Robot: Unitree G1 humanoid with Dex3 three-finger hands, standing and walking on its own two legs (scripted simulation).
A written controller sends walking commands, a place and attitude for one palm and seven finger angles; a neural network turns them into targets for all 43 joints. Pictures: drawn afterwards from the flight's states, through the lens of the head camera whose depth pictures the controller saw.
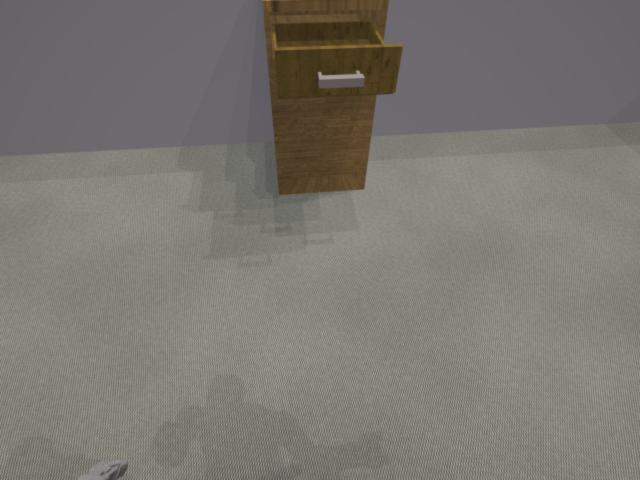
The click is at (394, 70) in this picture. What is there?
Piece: drawer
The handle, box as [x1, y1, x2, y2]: [318, 70, 364, 88]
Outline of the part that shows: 364,77 362,74 359,73 358,70 355,74 322,75 320,72 318,72 318,84 319,88 363,86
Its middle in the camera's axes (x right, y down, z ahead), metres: +0.05 -0.47 +1.12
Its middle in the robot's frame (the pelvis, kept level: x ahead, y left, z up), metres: +1.16 +0.00 -0.04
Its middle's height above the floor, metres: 0.72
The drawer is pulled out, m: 0.29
